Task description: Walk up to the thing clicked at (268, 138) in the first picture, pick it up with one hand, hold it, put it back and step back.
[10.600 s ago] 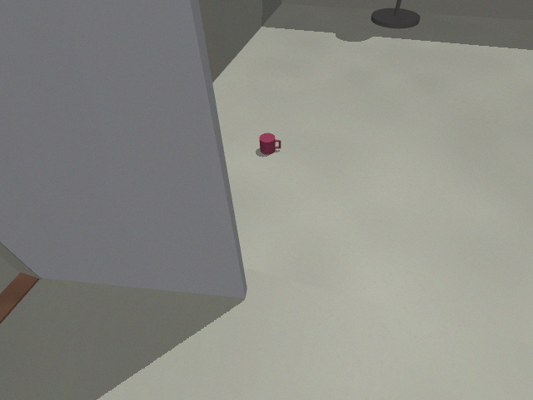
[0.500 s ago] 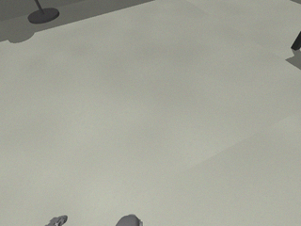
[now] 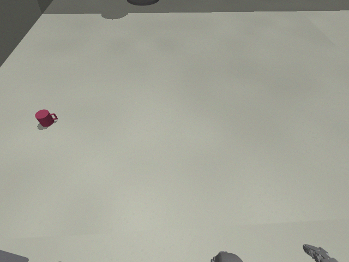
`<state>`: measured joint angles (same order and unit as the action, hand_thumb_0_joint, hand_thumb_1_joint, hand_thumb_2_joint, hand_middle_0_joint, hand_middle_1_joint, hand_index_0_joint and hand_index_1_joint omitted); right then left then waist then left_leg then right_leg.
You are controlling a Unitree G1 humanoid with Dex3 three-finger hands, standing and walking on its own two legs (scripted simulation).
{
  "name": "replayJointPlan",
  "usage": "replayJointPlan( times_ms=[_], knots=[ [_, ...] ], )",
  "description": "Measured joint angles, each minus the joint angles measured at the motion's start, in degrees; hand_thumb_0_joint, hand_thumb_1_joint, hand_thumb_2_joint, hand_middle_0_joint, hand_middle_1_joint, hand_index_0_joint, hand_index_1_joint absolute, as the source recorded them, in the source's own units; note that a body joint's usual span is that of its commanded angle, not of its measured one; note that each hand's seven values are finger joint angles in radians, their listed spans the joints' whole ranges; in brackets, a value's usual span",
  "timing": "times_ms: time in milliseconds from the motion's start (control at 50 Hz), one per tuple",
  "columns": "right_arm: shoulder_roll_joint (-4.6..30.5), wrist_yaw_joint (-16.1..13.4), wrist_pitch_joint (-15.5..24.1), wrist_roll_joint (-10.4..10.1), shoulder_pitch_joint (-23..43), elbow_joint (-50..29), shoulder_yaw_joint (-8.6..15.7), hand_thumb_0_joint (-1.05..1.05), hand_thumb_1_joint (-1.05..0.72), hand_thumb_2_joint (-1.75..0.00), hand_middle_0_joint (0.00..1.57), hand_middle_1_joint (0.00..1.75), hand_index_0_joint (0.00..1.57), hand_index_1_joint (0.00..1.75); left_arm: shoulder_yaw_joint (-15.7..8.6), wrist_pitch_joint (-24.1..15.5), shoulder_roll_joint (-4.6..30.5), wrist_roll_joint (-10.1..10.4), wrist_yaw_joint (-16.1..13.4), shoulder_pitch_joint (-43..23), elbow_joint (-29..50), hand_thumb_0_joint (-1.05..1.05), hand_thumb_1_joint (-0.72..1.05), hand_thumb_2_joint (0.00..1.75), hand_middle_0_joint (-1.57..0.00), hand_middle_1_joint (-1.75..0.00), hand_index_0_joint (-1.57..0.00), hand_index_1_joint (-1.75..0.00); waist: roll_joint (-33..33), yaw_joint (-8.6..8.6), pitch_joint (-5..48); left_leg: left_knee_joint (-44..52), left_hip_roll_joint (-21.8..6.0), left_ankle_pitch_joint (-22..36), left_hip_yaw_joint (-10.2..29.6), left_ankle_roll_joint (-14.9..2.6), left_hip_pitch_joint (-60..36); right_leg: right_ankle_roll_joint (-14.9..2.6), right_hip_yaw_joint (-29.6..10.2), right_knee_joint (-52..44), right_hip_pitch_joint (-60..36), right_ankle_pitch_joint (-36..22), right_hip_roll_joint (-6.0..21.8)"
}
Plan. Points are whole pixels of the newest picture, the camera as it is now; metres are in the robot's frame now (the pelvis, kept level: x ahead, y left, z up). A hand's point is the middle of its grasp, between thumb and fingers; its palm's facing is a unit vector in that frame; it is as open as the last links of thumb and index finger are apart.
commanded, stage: walk up
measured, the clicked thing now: (47, 117) +1.14 +0.99 -0.72
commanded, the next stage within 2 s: stand in 1.78 s
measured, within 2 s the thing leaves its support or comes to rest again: neither
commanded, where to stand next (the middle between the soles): +0.06 +0.02 m, yaw +30 degrees
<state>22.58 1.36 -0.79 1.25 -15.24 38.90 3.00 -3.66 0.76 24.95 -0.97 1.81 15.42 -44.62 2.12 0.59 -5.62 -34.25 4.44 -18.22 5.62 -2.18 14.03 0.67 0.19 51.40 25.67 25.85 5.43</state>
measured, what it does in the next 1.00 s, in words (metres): steps on the spot, turning left: right foot, then left foot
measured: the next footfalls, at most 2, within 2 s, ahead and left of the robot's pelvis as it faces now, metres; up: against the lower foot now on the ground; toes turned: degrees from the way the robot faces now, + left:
right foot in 0.12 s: +0.11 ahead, -0.14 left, +0.00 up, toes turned +2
left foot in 0.54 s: -0.02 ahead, +0.14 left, +0.00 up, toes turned +29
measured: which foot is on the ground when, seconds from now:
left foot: down 0.00-0.14, up 0.16-0.52, down 0.54-1.00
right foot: up 0.00-0.10, down 0.12-0.56, up 0.58-0.86, down 0.88-1.00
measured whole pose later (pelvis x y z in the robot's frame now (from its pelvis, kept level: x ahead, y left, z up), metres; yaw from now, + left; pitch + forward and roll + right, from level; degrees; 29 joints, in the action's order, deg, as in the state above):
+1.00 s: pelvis -0.01 -0.01 -0.01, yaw +29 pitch -2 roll +1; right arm 22.8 -1.4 -0.9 -0.5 -10.5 47.2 1.5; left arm -1.9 -0.5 21.5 -1.2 0.5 11.6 -50.2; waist -1.7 1.8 -6.7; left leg -52.2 3.9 -31.0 4.4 -1.1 23.9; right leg 0.4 3.0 42.1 17.3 22.2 4.4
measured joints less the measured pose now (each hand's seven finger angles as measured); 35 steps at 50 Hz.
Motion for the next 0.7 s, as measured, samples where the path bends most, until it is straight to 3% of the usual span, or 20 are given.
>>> replayJointPlan(
  times_ms=[80,120,140,220,300,360,460,540,580,640,700],
  knots=[
    [0.49,0.46,-0.77,0.86,-0.44,-1.48,0.20,0.00,-0.90,-0.90,0.21,0.31,0.21,0.30,0.15,-1.00,-0.24,0.80,-1.50,-1.20,1.07,0.01,0.91,0.90,-0.20,-0.30,-0.21,-0.30,-2.06,-1.23,-0.79,-3.29,1.08,-1.54,3.40,1.04,1.90,-1.00,1.01,-6.81,-1.39,-4.32,-1.76],
    [1.14,0.47,-1.36,0.37,-0.44,-1.94,0.53,0.01,-0.90,-0.90,0.21,0.31,0.21,0.30,0.20,-1.70,-0.52,0.74,-2.04,-1.55,1.64,0.01,0.91,0.90,-0.20,-0.30,-0.21,-0.30,-3.38,-1.21,-0.96,-6.62,1.68,-3.26,4.69,1.85,3.63,-1.71,1.71,-12.52,-3.76,-10.24,-3.12],
    [1.63,0.24,-1.78,-0.04,0.13,-1.57,0.91,0.01,-0.90,-0.90,0.21,0.31,0.21,0.30,0.33,-2.05,-1.18,0.42,-2.34,-1.93,1.84,0.01,0.91,0.90,-0.20,-0.30,-0.21,-0.30,-4.93,-1.12,-1.45,-9.75,1.47,-3.30,5.12,1.74,5.18,-1.54,2.66,-12.08,-3.76,-10.31,-3.49],
    [2.08,-0.58,-3.39,0.02,0.73,-0.22,1.45,0.01,-0.90,-0.90,0.20,0.30,0.20,0.30,1.38,-1.96,-2.53,-0.28,-2.43,-3.35,2.64,0.01,0.91,0.90,-0.21,-0.30,-0.21,-0.30,-5.86,-0.50,-2.87,-28.23,2.47,-11.71,0.49,2.41,12.86,-1.52,5.07,-11.56,-5.17,-8.87,-0.04],
    [3.23,0.96,-3.39,0.12,-0.27,0.52,2.05,0.01,-0.90,-0.90,0.20,0.30,0.20,0.30,1.26,-1.99,-3.27,-0.40,-2.56,-2.78,2.59,0.01,0.90,0.90,-0.21,-0.30,-0.21,-0.30,-6.64,0.22,-2.32,-35.35,-0.70,-5.89,-0.34,3.54,15.93,-1.25,6.77,-14.68,-7.03,-10.14,1.90],
    [3.56,1.29,-3.18,-0.14,-1.33,1.93,2.29,0.01,-0.90,-0.90,0.20,0.30,0.20,0.30,0.57,-1.83,-2.79,-0.81,-2.23,-2.00,2.48,0.01,0.90,0.90,-0.21,-0.30,-0.21,-0.30,-6.70,0.35,-1.65,-32.16,-3.27,-3.11,0.44,4.47,14.89,-1.13,8.49,-15.56,-7.87,-10.21,2.65],
    [2.94,1.13,-2.69,-0.45,-2.31,5.50,1.68,0.01,-0.90,-0.90,0.20,0.30,0.20,0.30,-0.58,-1.55,-0.48,-1.45,-1.13,-1.78,2.78,0.01,0.90,0.90,-0.21,-0.30,-0.21,-0.30,-4.28,1.03,-1.29,-17.57,-6.46,-5.28,-2.67,5.09,9.98,-0.75,11.32,-13.51,-7.87,-8.58,4.48],
    [2.74,0.46,-1.10,-0.64,-2.25,7.28,1.47,0.01,-0.90,-0.90,0.20,0.30,0.20,0.30,-0.87,-0.36,1.55,-0.78,-0.44,-2.44,1.81,0.01,0.90,0.90,-0.21,-0.30,-0.21,-0.30,-1.50,1.15,-1.07,-7.05,-5.57,-2.60,-5.73,3.76,4.70,0.63,12.47,-7.54,-5.61,-5.40,6.77],
    [1.50,-0.27,-0.25,-0.24,-1.44,8.09,1.31,0.01,-0.90,-0.90,0.20,0.30,0.20,0.30,-1.21,0.83,2.42,-0.22,-0.66,-3.04,0.32,0.01,0.90,0.90,-0.21,-0.30,-0.21,-0.30,2.42,1.47,-1.95,-7.90,-3.05,-3.35,-7.15,2.56,4.14,-0.14,9.53,-2.47,-3.94,-1.43,8.82],
    [0.98,-0.73,0.46,0.09,-1.85,7.70,0.44,0.01,-0.90,-0.90,0.20,0.30,0.20,0.30,-0.47,2.31,1.35,0.28,-1.31,-3.35,-2.23,0.01,0.91,0.90,-0.20,-0.30,-0.21,-0.30,2.00,-0.56,-0.69,-8.92,-3.12,-3.69,-4.29,1.42,5.44,-0.62,4.52,6.30,-1.35,5.51,3.05],
    [0.60,-1.60,0.69,-0.12,-1.77,7.46,-0.31,0.01,-0.90,-0.90,0.21,0.30,0.21,0.30,0.21,1.86,0.33,1.09,-1.43,-3.87,-2.75,0.01,0.91,0.90,-0.20,-0.30,-0.21,-0.30,1.98,-1.04,-0.58,-6.37,-2.60,-1.79,-2.17,1.16,5.52,-1.11,2.48,9.89,0.42,4.61,0.46]
  ],
)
